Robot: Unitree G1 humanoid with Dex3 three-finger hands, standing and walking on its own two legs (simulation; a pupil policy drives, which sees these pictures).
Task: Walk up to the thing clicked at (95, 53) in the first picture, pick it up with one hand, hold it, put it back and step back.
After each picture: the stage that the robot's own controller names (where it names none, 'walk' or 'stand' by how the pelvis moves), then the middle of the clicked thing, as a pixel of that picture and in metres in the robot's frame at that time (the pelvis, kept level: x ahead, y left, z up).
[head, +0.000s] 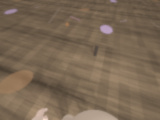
stand; (95, 51) +1.40 -0.17 -0.65
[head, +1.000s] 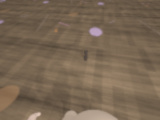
walk; (85, 55) +1.27 +0.13 -0.63
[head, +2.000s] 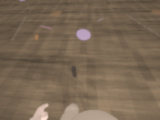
walk; (74, 71) +0.77 +0.26 -0.65
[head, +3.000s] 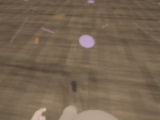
walk; (74, 86) +0.53 +0.20 -0.65
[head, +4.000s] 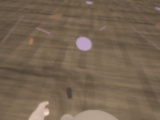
stand; (69, 93) +0.43 +0.19 -0.65
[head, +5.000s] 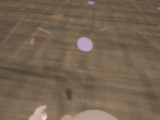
stand; (69, 95) +0.41 +0.19 -0.65
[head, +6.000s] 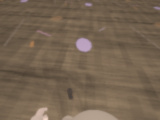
stand; (70, 94) +0.44 +0.20 -0.66
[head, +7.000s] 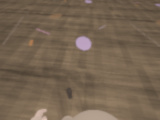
stand; (69, 93) +0.43 +0.21 -0.66
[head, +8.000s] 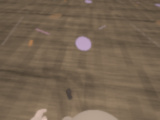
stand; (69, 94) +0.42 +0.21 -0.66
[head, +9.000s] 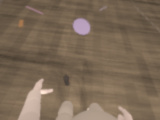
go down; (66, 80) +0.45 +0.20 -0.59
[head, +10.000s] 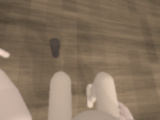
go down; (55, 49) +0.51 +0.22 -0.24
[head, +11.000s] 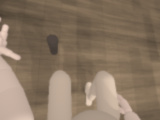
close in; (53, 46) +0.51 +0.22 -0.23
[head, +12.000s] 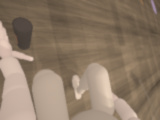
close; (23, 37) +0.50 +0.26 -0.17
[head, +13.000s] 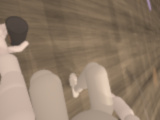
lift; (17, 36) +0.49 +0.27 -0.17
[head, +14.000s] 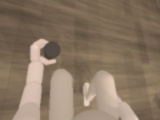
lift; (49, 53) +0.40 +0.24 -0.08
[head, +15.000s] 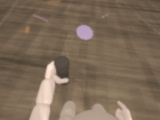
lift; (63, 73) +0.31 +0.16 +0.06
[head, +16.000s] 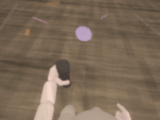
hold; (64, 76) +0.31 +0.15 +0.03
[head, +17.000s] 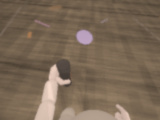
hold; (65, 75) +0.31 +0.15 +0.04
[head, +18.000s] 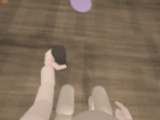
crouch; (61, 60) +0.41 +0.17 -0.02
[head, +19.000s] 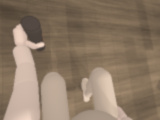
lower; (36, 38) +0.51 +0.24 -0.10
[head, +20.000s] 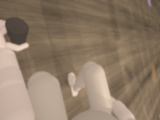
lower; (17, 38) +0.48 +0.25 -0.18
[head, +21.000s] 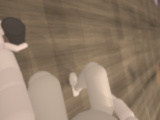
lower; (16, 38) +0.48 +0.26 -0.18
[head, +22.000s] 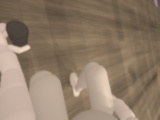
lower; (19, 40) +0.47 +0.26 -0.18
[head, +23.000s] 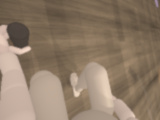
rest; (20, 41) +0.47 +0.26 -0.18
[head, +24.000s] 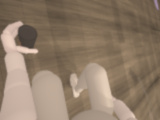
open; (27, 42) +0.47 +0.23 -0.18
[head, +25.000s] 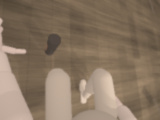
stand; (51, 46) +0.47 +0.21 -0.20
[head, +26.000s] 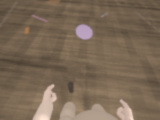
stand; (71, 88) +0.42 +0.15 -0.56
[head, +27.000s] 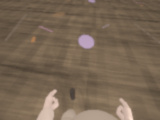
stand; (72, 94) +0.41 +0.15 -0.60
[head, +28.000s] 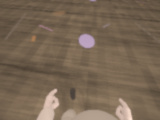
stand; (72, 94) +0.41 +0.14 -0.60
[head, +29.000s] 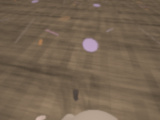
stand; (75, 95) +0.43 +0.14 -0.65
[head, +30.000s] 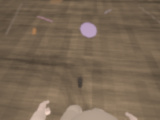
walk; (80, 82) +0.48 +0.08 -0.63
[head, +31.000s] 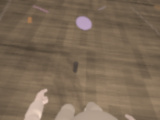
walk; (75, 67) +0.70 +0.13 -0.63
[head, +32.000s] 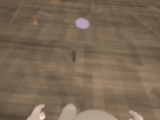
stand; (74, 56) +1.00 +0.25 -0.63
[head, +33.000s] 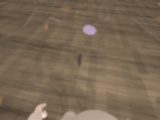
stand; (79, 59) +1.05 +0.15 -0.65
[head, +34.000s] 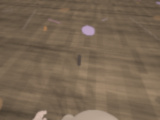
stand; (79, 60) +1.05 +0.15 -0.66
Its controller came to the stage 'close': yes
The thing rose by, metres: 0.70
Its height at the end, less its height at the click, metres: +0.00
